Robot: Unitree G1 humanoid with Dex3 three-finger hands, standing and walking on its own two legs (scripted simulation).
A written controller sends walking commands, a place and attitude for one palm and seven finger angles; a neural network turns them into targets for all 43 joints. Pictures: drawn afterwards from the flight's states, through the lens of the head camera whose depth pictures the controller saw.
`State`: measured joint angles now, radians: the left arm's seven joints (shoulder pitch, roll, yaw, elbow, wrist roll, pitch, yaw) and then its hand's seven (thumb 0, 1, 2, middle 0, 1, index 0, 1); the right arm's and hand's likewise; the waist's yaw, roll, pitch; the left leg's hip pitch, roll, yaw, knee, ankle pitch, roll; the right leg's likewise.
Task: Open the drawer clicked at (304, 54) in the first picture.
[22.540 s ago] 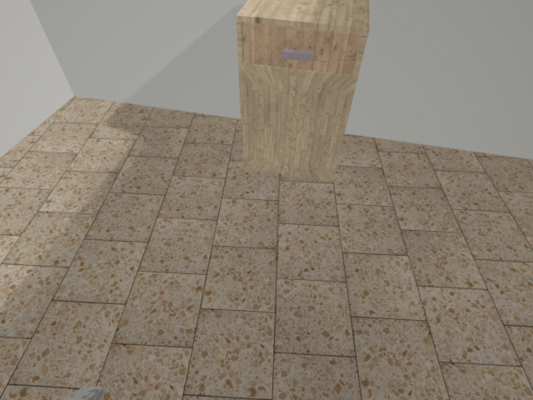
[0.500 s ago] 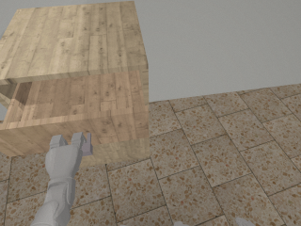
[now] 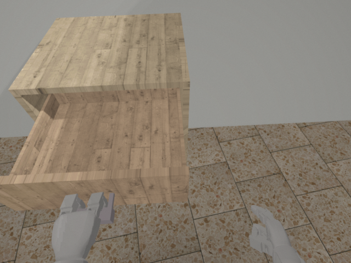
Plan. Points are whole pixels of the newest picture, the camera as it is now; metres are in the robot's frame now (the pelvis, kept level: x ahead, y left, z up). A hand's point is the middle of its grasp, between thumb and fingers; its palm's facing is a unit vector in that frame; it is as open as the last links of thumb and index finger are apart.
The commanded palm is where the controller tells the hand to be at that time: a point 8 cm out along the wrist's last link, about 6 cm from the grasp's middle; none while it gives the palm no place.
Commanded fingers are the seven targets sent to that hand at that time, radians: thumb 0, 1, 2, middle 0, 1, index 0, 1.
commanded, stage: pull the drawer open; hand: left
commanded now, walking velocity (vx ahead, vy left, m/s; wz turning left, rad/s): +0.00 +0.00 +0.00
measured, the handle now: (90, 207) +0.24 +0.22 -0.02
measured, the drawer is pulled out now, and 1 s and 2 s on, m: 0.28 0.30 0.30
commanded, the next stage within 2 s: open the thumb to release the handle in 0.38 s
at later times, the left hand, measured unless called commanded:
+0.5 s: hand (85, 248) +0.16 +0.21 -0.04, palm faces -0.03 -0.07 -1.00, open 6.6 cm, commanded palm +0.14 +0.22 +0.01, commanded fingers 0.00 0.76 0.84 -0.39 -1.34 -0.39 -1.34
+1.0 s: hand (85, 245) +0.17 +0.21 -0.03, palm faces +0.00 -0.07 -1.00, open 12.5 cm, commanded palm +0.14 +0.23 +0.01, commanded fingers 0.00 -0.50 0.30 -0.30 -1.20 -0.30 -1.20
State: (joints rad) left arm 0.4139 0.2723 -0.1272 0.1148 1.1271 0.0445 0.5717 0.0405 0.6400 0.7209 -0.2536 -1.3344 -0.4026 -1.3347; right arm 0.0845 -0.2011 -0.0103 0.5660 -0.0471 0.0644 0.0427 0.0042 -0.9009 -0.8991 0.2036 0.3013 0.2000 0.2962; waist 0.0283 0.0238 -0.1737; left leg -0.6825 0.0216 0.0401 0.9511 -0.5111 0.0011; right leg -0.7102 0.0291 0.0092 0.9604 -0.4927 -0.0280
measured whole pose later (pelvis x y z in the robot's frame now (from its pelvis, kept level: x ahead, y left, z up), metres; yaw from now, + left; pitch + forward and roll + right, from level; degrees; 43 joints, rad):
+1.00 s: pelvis -0.04 -0.02 -0.01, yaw +1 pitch +13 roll +2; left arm 0.33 0.31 -0.08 0.18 1.10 -0.01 0.56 0.00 -0.27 0.40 -0.35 -1.24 -0.33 -1.22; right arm 0.09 -0.22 -0.02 0.62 -0.03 0.04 -0.05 0.01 -0.90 -0.90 0.20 0.30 0.20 0.30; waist 0.03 0.02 -0.16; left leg -0.74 0.02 0.01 0.97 -0.46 -0.02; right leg -0.77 0.03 -0.02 1.01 -0.46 -0.06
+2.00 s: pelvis -0.03 -0.01 +0.01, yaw +2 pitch +10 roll +1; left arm 0.28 0.32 -0.13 0.17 1.06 0.04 0.50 -0.01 -0.49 0.30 -0.35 -1.21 -0.45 -1.22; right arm 0.11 -0.23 -0.03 0.63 -0.03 0.03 -0.05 0.01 -0.90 -0.90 0.20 0.30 0.20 0.30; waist 0.04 0.05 -0.11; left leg -0.63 0.01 0.01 0.88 -0.42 -0.01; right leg -0.65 0.02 -0.02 0.91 -0.43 -0.04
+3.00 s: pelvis -0.01 +0.00 +0.04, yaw +1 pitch +5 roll +1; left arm 0.43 0.37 -0.07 -0.19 0.97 0.07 0.32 -0.01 -0.49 0.30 -0.33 -1.21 -0.33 -1.20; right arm 0.12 -0.23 -0.01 0.59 -0.01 0.05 0.01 0.01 -0.90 -0.90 0.20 0.30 0.20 0.30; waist 0.08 0.08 -0.10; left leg -0.38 0.01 0.03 0.67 -0.37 0.00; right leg -0.41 0.02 0.00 0.70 -0.37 -0.03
